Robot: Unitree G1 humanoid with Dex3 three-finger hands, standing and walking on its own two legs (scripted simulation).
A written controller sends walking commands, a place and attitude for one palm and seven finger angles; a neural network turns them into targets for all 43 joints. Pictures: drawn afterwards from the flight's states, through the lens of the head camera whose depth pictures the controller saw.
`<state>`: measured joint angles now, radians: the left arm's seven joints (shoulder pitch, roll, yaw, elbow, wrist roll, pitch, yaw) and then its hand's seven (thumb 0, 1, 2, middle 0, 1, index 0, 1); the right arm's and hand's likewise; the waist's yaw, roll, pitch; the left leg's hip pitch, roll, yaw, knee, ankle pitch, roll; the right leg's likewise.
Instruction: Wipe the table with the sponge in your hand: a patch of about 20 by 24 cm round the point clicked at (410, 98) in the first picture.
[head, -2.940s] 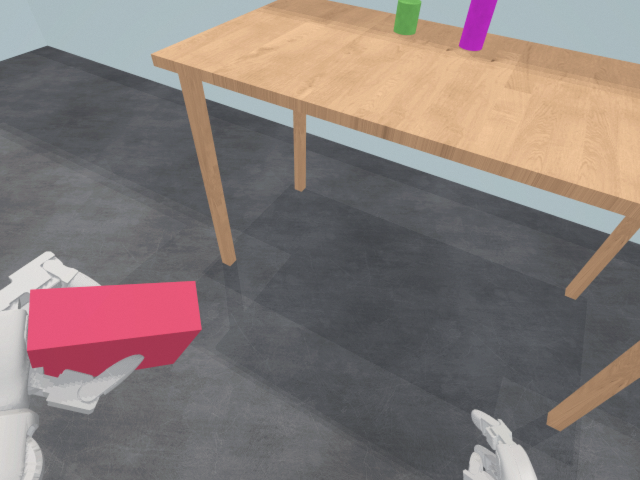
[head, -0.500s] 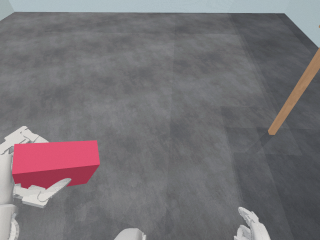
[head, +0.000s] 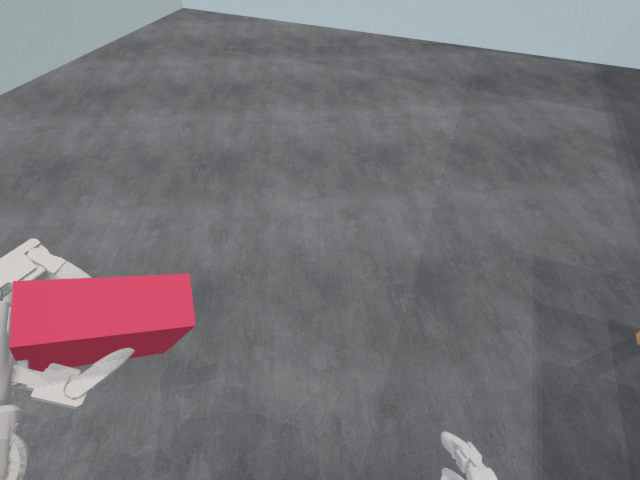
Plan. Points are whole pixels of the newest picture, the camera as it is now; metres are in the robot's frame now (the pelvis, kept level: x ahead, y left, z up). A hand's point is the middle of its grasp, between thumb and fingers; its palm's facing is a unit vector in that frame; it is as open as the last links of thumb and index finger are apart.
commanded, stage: walk around to get in front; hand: left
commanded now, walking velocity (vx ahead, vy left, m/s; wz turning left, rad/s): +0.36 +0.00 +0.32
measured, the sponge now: (130, 322) +0.22 +0.21 +0.16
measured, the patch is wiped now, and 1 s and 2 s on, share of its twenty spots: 0.00 0.00 0.00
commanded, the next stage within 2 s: none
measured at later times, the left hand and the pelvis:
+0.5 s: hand (89, 266) +0.27 +0.27 +0.17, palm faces +0.58 -0.73 -0.36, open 9.4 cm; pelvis +0.09 -0.01 -0.02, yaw +8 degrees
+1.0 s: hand (170, 194) +0.40 +0.23 +0.16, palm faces +0.55 -0.69 -0.47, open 9.4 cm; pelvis +0.24 -0.04 +0.00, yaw +14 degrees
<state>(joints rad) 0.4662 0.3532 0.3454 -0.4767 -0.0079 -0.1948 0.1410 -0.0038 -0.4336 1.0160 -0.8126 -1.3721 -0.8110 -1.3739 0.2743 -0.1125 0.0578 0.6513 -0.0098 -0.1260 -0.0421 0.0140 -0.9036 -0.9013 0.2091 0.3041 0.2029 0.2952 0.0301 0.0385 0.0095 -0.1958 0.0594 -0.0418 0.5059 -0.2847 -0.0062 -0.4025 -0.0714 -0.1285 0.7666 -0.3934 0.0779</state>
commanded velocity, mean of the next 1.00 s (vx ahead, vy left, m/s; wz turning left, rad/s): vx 0.37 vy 0.00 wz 0.20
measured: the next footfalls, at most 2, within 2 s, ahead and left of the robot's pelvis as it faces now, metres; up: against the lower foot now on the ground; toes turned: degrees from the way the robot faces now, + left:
right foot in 0.04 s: +0.10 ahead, -0.12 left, +0.00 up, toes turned -7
left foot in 0.46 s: +0.15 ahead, +0.13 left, +0.00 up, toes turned +18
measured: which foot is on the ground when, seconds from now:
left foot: down 0.00-0.06, up 0.08-0.44, down 0.46-0.78, up 0.80-1.00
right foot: up 0.00-0.02, down 0.04-0.46, up 0.48-0.76, down 0.78-1.00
